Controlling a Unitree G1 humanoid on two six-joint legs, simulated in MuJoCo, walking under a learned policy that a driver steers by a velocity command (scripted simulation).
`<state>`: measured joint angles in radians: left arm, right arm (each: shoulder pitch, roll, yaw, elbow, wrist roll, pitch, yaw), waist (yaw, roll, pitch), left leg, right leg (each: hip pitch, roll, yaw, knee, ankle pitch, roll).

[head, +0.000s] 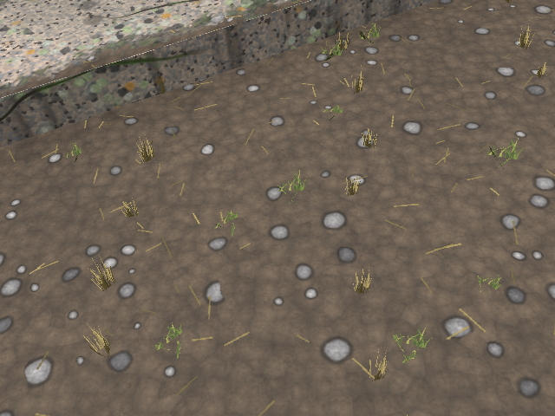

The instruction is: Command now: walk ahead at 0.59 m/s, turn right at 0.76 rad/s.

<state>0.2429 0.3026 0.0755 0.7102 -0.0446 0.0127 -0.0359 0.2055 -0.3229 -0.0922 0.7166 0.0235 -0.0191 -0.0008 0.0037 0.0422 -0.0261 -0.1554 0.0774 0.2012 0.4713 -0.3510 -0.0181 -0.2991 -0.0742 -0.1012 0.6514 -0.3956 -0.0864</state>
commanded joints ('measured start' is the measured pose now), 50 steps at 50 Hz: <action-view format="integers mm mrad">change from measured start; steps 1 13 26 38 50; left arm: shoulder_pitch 376 199 101 -52 -140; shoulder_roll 159 194 137 248 142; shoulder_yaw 67 42 23 28 38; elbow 92 -46 -145 -187 -140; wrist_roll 7 16 18 104 54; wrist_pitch -22 -27 27 30 -1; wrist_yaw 17 87 65 75 81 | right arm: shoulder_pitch -221 -385 -141 -90 -30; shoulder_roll -34 1 -55 -116 -37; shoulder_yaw -10 26 11 17 5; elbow -119 -214 -121 -49 -127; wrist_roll -13 -29 -50 7 2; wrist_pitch -41 -122 -37 -4 67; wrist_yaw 9 59 -4 20 36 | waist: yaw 192 59 25 54 25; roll -222 -163 46 -315 -184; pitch -28 117 -101 -13 -69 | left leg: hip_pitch -368 -331 16 -370 -326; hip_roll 48 -202 172 -82 -8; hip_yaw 10 -132 -425 -187 -117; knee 363 102 -122 396 352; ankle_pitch -26 407 661 -216 -24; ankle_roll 47 -33 261 -16 -58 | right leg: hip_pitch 445 28 -234 70 217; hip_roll -2 -4 17 -313 -274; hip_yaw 127 349 212 474 75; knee -182 -374 647 -399 -258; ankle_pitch -47 601 -119 76 588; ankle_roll -108 -74 176 -172 -119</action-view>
